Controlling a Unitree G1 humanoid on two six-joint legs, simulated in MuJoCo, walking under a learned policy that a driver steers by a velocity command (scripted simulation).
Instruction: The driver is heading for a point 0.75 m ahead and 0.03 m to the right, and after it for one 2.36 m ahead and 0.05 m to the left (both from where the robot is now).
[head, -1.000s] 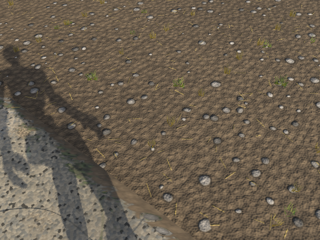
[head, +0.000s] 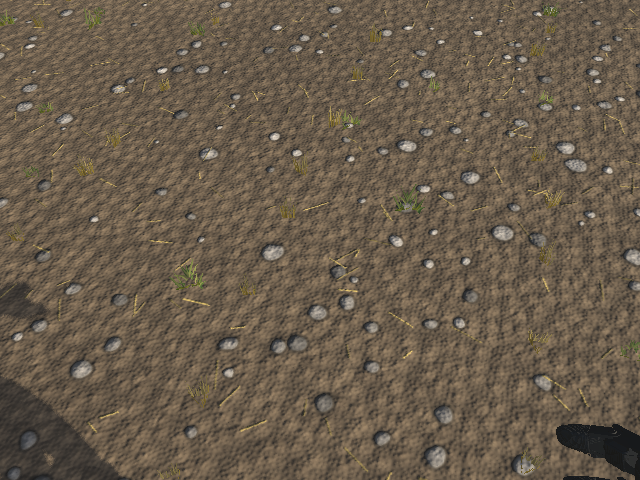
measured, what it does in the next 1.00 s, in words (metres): goes down: left foot 0.19 m lower, then right foot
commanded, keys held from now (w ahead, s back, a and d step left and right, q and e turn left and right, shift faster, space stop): w+e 0.06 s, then e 0.12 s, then no key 0.64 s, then w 0.06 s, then no key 0.12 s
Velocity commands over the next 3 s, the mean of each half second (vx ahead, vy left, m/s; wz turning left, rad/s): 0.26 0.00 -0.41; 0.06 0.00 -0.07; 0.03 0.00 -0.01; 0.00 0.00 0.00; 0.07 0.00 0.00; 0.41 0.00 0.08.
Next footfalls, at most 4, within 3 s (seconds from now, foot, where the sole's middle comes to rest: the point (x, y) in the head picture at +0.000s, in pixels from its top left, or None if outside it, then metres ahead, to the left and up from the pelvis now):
0.30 left None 0.36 0.14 -0.93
0.64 right None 0.35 -0.10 -0.93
2.66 right None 0.44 -0.15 -0.93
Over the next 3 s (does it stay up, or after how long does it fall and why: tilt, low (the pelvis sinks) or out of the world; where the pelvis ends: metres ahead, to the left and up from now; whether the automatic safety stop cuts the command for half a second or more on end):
stays up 0.52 -0.09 -0.15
